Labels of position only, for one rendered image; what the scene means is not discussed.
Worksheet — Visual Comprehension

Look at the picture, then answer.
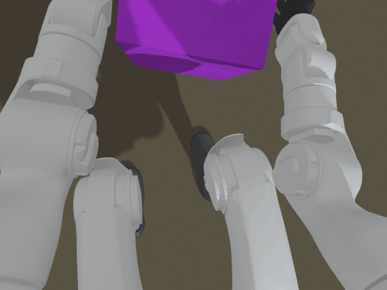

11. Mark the right robot foot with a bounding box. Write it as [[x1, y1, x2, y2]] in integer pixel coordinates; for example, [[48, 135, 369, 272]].
[[190, 132, 215, 202]]

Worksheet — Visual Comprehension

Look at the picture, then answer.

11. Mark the right robot hand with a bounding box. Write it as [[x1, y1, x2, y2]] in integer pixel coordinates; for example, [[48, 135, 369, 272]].
[[273, 0, 315, 35]]

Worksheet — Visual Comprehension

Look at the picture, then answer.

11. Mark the carton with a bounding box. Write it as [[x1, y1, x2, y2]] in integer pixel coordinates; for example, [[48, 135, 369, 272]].
[[115, 0, 278, 81]]

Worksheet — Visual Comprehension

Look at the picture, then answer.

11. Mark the right robot forearm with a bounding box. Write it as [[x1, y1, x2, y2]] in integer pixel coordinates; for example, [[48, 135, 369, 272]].
[[275, 13, 356, 156]]

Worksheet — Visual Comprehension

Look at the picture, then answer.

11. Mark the left robot shin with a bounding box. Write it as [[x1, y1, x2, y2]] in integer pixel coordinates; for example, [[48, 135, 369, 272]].
[[73, 158, 140, 231]]

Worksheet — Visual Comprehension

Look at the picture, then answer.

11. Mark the left robot forearm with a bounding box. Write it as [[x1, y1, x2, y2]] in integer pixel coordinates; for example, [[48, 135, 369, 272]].
[[0, 0, 112, 120]]

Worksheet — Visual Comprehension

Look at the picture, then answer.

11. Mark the robot left upper arm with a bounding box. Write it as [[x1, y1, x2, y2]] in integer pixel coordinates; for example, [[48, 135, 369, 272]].
[[0, 98, 99, 290]]

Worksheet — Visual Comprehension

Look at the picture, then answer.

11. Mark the robot right upper arm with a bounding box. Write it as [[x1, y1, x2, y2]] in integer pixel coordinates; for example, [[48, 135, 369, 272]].
[[272, 140, 387, 290]]

